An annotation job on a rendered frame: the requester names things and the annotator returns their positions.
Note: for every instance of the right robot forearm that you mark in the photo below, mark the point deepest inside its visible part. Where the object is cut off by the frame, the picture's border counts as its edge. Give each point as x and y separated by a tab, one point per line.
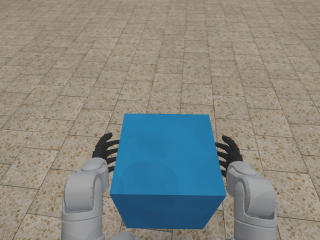
255	203

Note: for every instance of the robot right hand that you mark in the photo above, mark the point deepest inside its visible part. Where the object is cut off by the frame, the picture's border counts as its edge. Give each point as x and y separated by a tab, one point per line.
232	156

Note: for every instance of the robot left hand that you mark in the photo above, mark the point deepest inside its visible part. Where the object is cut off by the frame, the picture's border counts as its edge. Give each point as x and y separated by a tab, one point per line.
102	152

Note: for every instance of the carton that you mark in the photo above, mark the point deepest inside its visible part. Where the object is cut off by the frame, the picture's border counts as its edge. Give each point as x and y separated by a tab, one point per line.
167	173

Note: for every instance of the left robot forearm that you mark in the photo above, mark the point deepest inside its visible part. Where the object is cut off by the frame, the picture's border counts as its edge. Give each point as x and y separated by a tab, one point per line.
82	201

